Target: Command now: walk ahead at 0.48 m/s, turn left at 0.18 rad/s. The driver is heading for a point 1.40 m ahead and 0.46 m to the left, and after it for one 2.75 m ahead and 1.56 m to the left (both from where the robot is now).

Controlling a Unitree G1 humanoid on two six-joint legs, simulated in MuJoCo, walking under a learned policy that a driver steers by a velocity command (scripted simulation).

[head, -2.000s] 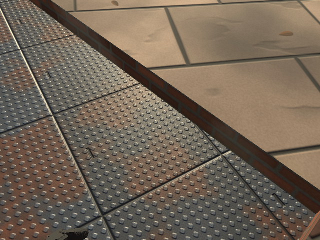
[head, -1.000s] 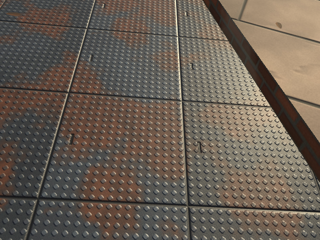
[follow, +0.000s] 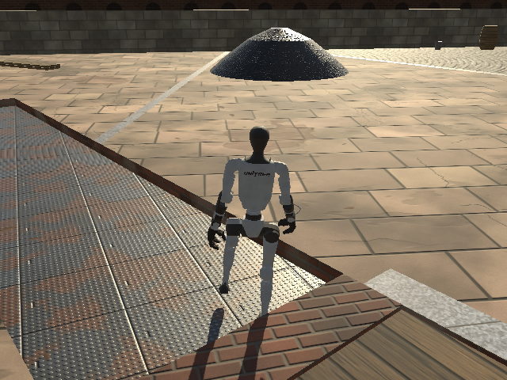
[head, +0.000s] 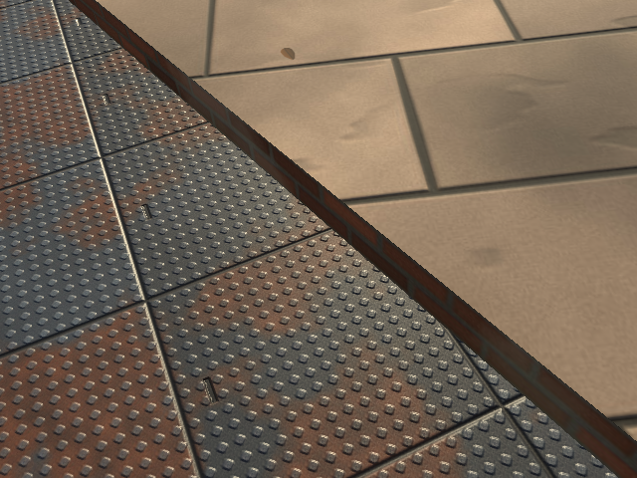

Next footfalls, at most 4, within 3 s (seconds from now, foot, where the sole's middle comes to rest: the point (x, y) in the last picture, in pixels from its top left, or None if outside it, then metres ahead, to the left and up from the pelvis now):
0.24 left None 0.33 0.10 -0.77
0.66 right None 0.49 -0.07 -0.77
1.12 left None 0.35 0.17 -0.77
1.58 right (290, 366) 0.77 0.18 -0.77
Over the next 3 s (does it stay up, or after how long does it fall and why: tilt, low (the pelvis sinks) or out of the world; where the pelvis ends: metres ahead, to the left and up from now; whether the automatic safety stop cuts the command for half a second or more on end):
stays up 1.01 0.35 0.00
